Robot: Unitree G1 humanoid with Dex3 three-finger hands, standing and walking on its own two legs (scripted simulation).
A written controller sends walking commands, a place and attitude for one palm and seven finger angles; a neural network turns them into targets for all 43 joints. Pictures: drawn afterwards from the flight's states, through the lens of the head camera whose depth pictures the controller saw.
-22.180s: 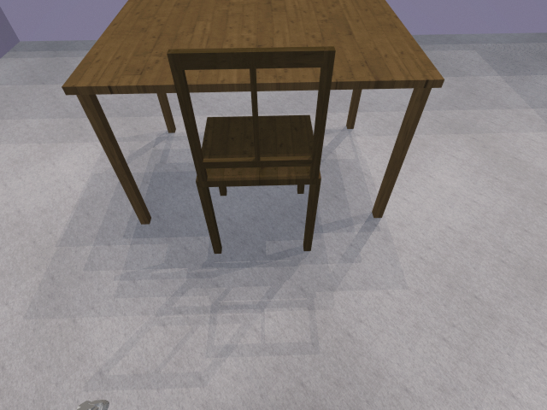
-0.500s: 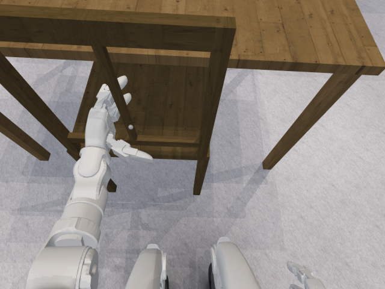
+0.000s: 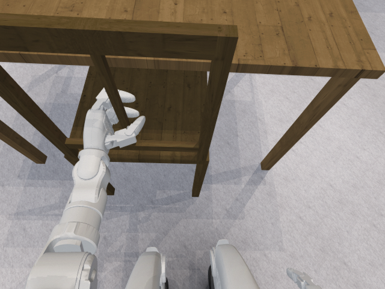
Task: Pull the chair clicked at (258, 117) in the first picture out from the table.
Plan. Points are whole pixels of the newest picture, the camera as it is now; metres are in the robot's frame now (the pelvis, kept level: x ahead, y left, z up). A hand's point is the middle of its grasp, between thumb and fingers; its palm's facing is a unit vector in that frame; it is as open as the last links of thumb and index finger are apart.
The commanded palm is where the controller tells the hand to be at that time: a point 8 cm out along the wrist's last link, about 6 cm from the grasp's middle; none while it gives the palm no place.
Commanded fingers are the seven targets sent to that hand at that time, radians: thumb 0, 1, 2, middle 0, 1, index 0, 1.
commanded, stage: hook a spindle and tug to test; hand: left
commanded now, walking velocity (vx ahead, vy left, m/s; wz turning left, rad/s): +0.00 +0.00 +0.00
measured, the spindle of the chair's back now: (119, 109) +0.48 +0.14 +0.03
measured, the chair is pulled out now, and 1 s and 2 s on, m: -0.03 0.02 0.14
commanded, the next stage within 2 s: step backward, pulling the chair out in 0.70 s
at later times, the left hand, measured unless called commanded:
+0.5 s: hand (128, 139) +0.41 +0.12 +0.02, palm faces -0.08 -1.00 -0.01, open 5.4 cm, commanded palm +0.37 +0.17 +0.02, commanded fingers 0.00 0.90 0.90 -0.50 -1.45 -0.50 -1.45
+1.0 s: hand (127, 143) +0.39 +0.11 +0.04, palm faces -0.05 -0.99 -0.13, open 5.2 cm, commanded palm +0.37 +0.17 +0.04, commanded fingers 0.00 0.90 0.90 -0.50 -1.45 -0.50 -1.45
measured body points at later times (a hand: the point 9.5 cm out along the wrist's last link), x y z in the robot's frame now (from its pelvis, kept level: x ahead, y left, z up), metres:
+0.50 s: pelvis +0.02 +0.00 +0.01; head +0.15 +0.01 +0.44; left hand +0.41 +0.17 +0.03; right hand +0.14 -0.25 -0.11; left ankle +0.00 +0.11 -0.62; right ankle +0.03 -0.14 -0.62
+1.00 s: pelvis +0.02 +0.01 +0.07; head +0.13 +0.00 +0.51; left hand +0.39 +0.17 +0.05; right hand +0.12 -0.24 -0.05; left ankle +0.00 +0.11 -0.62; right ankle +0.03 -0.13 -0.62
